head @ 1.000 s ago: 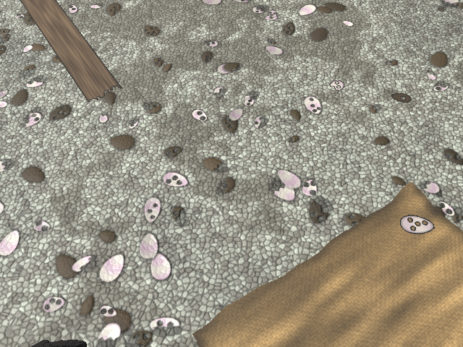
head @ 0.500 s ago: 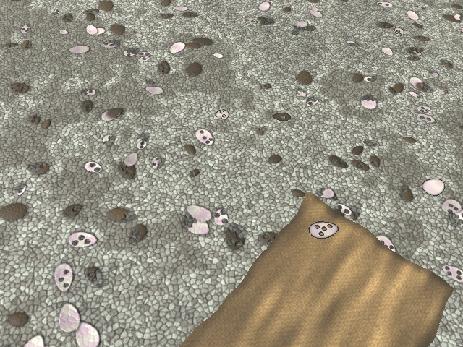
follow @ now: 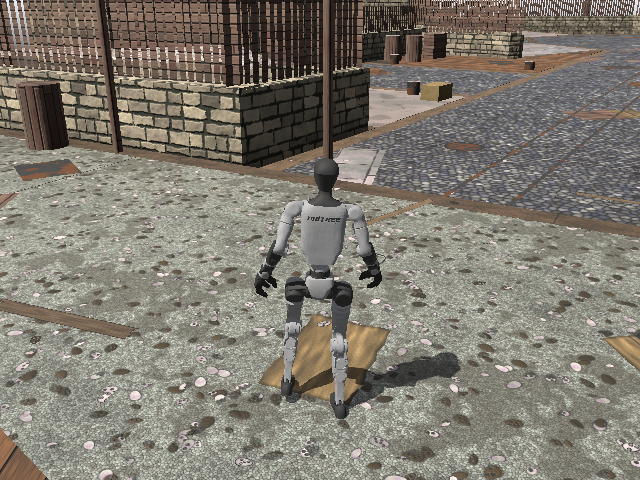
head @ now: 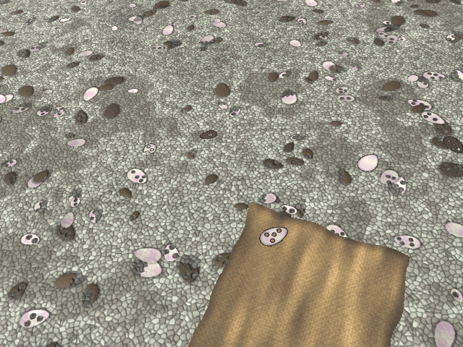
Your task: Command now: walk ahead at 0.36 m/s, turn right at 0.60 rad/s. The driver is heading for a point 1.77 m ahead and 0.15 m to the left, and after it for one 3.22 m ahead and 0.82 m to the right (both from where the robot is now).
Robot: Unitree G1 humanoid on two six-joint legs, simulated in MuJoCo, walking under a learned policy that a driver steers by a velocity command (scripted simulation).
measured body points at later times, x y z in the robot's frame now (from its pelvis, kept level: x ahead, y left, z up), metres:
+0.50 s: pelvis +0.15 +0.03 -0.01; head +0.18 +0.02 +0.44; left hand +0.37 +0.24 -0.10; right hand +0.18 -0.26 -0.13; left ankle +0.14 +0.15 -0.75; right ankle +0.18 -0.12 -0.74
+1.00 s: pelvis +0.19 +0.05 -0.03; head +0.21 +0.07 +0.42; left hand +0.34 +0.34 -0.14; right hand +0.29 -0.25 -0.12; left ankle +0.17 +0.13 -0.75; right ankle +0.18 -0.11 -0.73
